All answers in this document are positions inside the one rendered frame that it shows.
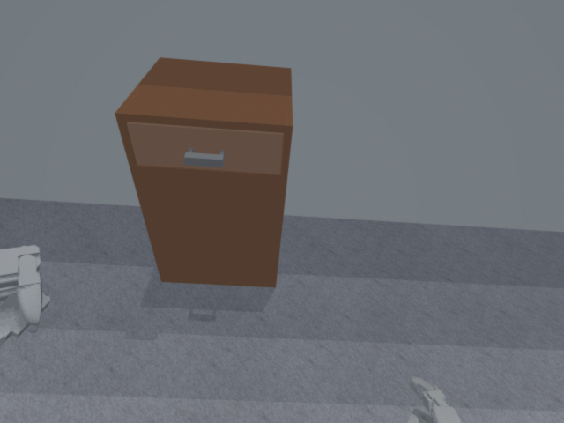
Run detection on handle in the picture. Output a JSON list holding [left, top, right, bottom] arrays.
[[184, 148, 225, 167]]

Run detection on drawer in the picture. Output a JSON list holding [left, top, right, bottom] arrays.
[[127, 122, 283, 174]]

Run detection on robot left hand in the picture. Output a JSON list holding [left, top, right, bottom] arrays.
[[0, 245, 50, 346]]

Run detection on robot right hand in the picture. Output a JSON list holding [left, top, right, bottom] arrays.
[[408, 376, 462, 423]]

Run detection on cabinet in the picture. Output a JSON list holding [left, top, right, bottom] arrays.
[[115, 57, 293, 287]]

